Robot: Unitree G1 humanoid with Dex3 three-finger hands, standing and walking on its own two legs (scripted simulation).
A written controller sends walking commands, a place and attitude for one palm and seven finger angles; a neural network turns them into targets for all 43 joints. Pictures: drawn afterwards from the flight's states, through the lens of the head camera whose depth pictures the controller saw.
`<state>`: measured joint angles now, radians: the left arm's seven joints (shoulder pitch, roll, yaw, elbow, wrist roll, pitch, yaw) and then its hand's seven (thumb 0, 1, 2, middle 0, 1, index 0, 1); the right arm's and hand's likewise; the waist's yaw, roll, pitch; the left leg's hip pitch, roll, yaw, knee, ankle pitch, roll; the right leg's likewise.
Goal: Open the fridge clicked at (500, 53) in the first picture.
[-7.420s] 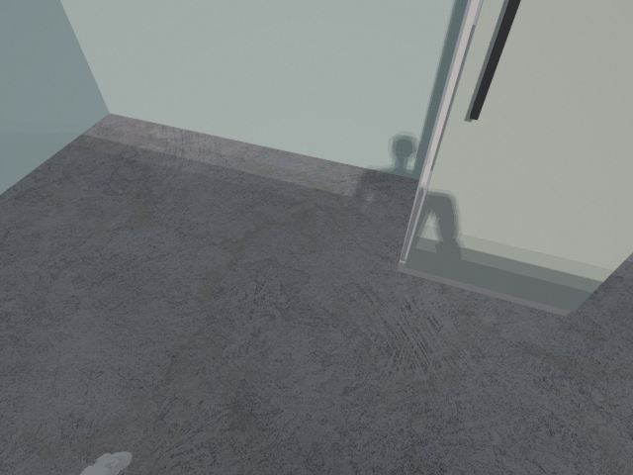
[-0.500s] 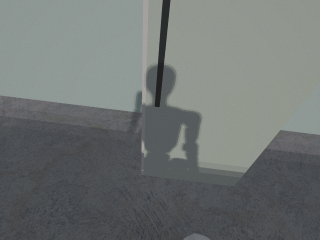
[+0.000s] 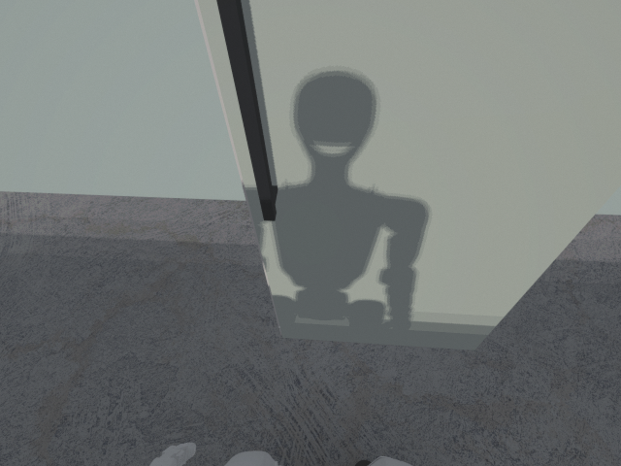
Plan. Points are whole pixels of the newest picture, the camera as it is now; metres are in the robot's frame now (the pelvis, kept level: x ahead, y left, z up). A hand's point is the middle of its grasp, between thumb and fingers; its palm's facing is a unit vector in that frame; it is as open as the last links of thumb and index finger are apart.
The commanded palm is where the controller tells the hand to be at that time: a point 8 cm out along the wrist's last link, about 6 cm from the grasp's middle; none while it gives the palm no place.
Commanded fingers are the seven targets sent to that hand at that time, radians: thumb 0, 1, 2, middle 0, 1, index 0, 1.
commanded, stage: come to a stop and stand still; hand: left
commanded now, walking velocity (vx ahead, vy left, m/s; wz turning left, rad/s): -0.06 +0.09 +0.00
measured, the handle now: (255, 113) +0.50 +0.09 +0.18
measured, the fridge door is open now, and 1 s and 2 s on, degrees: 0 0 0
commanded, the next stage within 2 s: look again from close up in 1.86 s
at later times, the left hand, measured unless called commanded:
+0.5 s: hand out of the picture -0.02 +0.29 -0.16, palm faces +0.01 -0.96 -0.28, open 7.4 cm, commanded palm none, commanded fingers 0.00 0.90 0.90 -0.20 -0.30 -0.20 -0.30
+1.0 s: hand out of the picture +0.00 +0.32 -0.14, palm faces -0.03 -0.94 -0.34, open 7.4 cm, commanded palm none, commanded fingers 0.00 0.90 0.90 -0.20 -0.30 -0.20 -0.30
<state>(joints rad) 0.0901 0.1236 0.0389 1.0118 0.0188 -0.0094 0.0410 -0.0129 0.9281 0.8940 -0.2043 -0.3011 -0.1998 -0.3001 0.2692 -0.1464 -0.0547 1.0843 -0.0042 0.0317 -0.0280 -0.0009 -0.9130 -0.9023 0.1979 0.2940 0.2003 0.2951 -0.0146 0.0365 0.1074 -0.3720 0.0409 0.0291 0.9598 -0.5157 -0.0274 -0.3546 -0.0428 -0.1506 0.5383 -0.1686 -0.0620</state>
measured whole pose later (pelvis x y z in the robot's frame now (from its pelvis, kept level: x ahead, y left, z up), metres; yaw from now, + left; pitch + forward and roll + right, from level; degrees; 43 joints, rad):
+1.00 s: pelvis -0.06 +0.09 +0.01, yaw -2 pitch -2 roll +1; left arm 0.24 0.29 0.02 0.99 0.03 0.01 0.01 0.01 0.90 0.89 -0.20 -0.30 -0.20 -0.30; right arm 0.27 -0.33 -0.04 1.02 -0.02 0.00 0.00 0.00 -0.91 -0.90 0.20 0.29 0.20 0.30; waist -0.01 0.02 0.00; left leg -0.20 -0.07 0.11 0.41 -0.19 0.08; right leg -0.27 -0.03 -0.06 0.47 -0.18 -0.02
